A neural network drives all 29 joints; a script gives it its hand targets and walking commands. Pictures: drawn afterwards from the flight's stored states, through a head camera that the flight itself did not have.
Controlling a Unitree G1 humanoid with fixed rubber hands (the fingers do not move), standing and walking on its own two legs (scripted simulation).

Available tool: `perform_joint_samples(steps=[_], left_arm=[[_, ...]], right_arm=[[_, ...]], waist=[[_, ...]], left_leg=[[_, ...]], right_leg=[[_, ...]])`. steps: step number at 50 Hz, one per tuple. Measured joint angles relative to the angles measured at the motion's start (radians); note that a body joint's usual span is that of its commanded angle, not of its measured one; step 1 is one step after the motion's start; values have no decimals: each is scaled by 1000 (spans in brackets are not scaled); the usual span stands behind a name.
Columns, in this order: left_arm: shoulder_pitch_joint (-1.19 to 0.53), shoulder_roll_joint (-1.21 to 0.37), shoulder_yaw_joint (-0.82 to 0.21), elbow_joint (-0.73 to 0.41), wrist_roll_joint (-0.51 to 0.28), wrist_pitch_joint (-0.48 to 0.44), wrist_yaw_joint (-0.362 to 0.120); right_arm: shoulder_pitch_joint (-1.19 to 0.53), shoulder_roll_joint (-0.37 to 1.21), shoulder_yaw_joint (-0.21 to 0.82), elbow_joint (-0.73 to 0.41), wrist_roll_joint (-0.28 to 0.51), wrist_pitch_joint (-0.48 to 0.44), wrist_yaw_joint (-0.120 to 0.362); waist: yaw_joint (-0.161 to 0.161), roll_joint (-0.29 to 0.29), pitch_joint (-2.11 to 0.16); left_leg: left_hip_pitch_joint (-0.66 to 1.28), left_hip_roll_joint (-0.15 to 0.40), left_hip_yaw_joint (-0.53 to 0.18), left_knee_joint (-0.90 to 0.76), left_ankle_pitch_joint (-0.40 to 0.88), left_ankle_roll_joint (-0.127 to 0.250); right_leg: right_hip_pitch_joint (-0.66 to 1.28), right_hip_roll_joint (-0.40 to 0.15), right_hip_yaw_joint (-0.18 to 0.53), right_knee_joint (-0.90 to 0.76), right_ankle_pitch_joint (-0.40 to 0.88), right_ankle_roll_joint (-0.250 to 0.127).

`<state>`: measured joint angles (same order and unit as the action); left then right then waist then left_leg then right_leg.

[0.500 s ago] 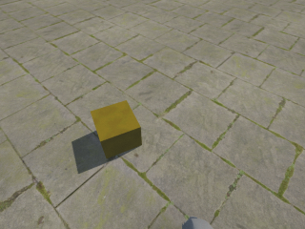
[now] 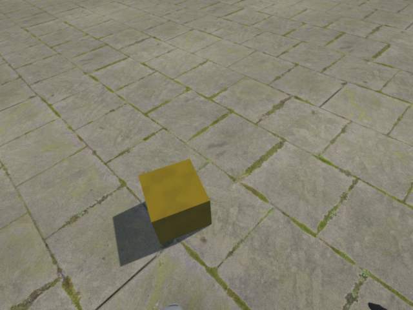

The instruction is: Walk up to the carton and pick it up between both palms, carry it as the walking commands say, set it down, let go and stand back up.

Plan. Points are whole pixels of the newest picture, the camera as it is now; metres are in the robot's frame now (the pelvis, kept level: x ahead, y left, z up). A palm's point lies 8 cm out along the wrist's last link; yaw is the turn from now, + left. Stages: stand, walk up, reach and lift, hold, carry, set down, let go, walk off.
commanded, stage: walk up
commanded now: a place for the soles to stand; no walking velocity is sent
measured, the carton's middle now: (175, 200) +0.78 +0.20 -0.65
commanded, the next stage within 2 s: none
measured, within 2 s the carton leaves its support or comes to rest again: neither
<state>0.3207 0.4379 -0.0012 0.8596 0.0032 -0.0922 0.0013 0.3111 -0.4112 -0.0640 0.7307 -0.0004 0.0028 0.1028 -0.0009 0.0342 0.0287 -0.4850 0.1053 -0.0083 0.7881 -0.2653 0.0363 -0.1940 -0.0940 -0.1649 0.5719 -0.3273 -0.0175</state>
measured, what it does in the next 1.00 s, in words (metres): walks ahead: left foot, then right foot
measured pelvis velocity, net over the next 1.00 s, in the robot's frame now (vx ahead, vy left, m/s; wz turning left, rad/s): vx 0.26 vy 0.15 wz -0.04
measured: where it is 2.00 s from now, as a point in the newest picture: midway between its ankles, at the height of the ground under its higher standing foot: (170, 290)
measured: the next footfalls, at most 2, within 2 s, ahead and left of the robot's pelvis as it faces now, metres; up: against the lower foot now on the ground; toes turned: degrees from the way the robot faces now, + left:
left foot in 0.08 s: +0.16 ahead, +0.16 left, +0.00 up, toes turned +5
right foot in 0.44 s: +0.23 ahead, -0.08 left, +0.00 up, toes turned -10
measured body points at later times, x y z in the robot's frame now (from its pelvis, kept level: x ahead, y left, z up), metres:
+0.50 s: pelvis +0.15 +0.04 -0.01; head +0.16 +0.03 +0.44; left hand +0.21 +0.37 -0.11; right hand +0.21 -0.28 -0.12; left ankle +0.13 +0.16 -0.70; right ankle +0.19 -0.07 -0.73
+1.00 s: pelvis +0.26 +0.15 +0.00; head +0.28 +0.16 +0.45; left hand +0.32 +0.48 -0.11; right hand +0.33 -0.17 -0.09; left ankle +0.31 +0.24 -0.73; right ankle +0.28 -0.01 -0.67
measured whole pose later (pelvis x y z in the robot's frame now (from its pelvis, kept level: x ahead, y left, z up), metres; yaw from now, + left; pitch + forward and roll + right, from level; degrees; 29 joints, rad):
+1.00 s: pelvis +0.26 +0.15 +0.00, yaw -2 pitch -1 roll -2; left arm 0.34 0.45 0.00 0.86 0.00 -0.08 0.03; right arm 0.30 -0.42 -0.08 0.73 0.00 -0.01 0.06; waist 0.00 0.02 0.06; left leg -0.37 0.05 0.11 0.65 -0.27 0.05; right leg -0.53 -0.09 -0.05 1.04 -0.43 -0.02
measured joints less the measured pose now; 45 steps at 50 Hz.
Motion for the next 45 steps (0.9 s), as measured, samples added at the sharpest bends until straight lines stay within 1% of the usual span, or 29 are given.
perform_joint_samples(steps=[3,4,5,6,7,8,9,12,14,18,20,22,23,24,25,27,30,33,38,39,40,41,43,44,45], left_arm=[[0,0,0,0,0,0,0],[-2,1,0,1,0,0,0],[-7,1,0,2,0,4,0],[-7,0,0,2,0,11,1],[-7,-1,0,1,0,16,0],[-6,0,0,0,0,18,0],[-6,0,0,0,0,18,0],[-6,4,0,0,0,18,0],[-6,5,0,-1,0,18,0],[-5,5,0,-1,0,18,-1],[-5,5,0,-1,0,18,-1],[1,12,0,-1,0,7,3],[0,10,1,0,0,4,10],[0,5,0,0,0,2,15],[1,3,0,0,0,0,19],[7,3,0,0,0,0,30],[16,3,0,0,0,0,32],[21,3,0,-1,0,-1,33],[21,5,0,-1,0,-6,33],[21,6,0,-1,0,-6,33],[20,7,0,0,0,-6,33],[17,7,0,1,0,-3,33],[17,5,0,1,0,12,33],[17,5,0,0,0,16,33],[16,6,0,-1,0,17,33]], right_arm=[[2,-3,-5,-1,0,-7,0],[2,-7,-8,-1,0,-19,-5],[-1,-7,-8,0,0,-30,-14],[0,-5,-8,0,0,-32,-22],[5,-4,-8,0,0,-32,-28],[10,-4,-8,0,0,-32,-34],[13,-4,-7,0,0,-32,-39],[13,-4,-7,0,0,-32,-44],[14,-4,-7,0,0,-32,-44],[14,-3,-7,0,0,-26,-41],[14,-3,-7,0,0,-18,-36],[16,-3,-7,1,0,-8,-32],[14,-5,-8,2,0,-1,-32],[14,-4,-8,3,0,9,-34],[14,-4,-7,2,0,17,-34],[3,-6,-7,0,0,19,-34],[-25,-7,-8,-1,0,17,-33],[-40,-8,-7,0,0,17,-24],[-41,-8,-8,-1,0,17,-16],[-40,-9,-10,-1,0,14,-16],[-38,-11,-13,-1,0,7,-16],[-38,-12,-15,-1,0,-5,-19],[-33,-7,-14,0,0,-12,-23],[-27,-7,-14,0,0,-12,-25],[-21,-7,-14,0,0,-12,-30]], waist=[[-1,1,-3],[-2,-2,3],[-3,-15,20],[-4,-27,23],[-3,-35,22],[-2,-39,21],[-2,-41,21],[-1,-42,21],[-1,-42,20],[0,-38,17],[1,-34,13],[1,-37,14],[2,-25,17],[2,-9,16],[2,3,16],[1,8,16],[0,9,15],[0,10,15],[-1,12,13],[-1,12,13],[-1,10,14],[-2,6,25],[-3,-6,30],[-3,-8,29],[-2,-9,29]], left_leg=[[23,-1,33,-101,9,0],[34,-6,38,-130,27,-3],[35,-15,50,-110,46,-11],[38,-24,64,-99,44,-15],[49,-31,75,-105,38,-16],[66,-35,84,-121,33,-17],[84,-38,90,-141,31,-17],[127,-42,105,-183,26,-12],[148,-45,112,-189,12,-9],[181,-52,129,-189,-29,-7],[182,-54,136,-174,-54,-7],[176,-57,139,-102,-106,-7],[155,-56,112,-21,-143,-7],[127,-62,68,70,-172,-7],[100,-65,38,153,-179,-7],[54,-64,15,242,-181,-7],[11,-53,-2,243,-171,-7],[-1,-37,-5,209,-141,-7],[-1,-16,12,47,-77,-7],[6,-17,24,-3,-68,-7],[18,-21,36,-49,-41,-7],[20,-26,45,-46,20,-10],[32,-36,68,-28,5,-12],[48,-38,77,-42,-9,-11],[67,-39,84,-63,-15,-8]], right_leg=[[-6,-2,-8,23,-34,15],[-32,-11,-1,86,-60,4],[-72,-13,43,199,-91,-1],[-123,-3,92,309,-98,-4],[-167,8,122,388,-99,-7],[-202,14,132,440,-96,-9],[-228,18,134,456,-96,-11],[-286,19,126,446,-96,-11],[-305,19,118,408,-97,-11],[-308,19,90,289,-62,-10],[-288,22,61,194,-5,-10],[-219,30,58,79,42,-15],[-212,34,52,89,61,-14],[-203,37,42,108,54,-11],[-182,38,30,111,41,-10],[-147,26,25,105,19,-10],[-110,2,35,97,-1,-3],[-75,-20,45,97,-27,7],[-44,-42,43,97,-61,45],[-44,-46,42,102,-69,49],[-55,-54,46,132,-82,42],[-85,-62,65,216,-85,26],[-175,-37,135,407,-104,10],[-213,-20,151,475,-106,4],[-244,-8,152,511,-107,1]])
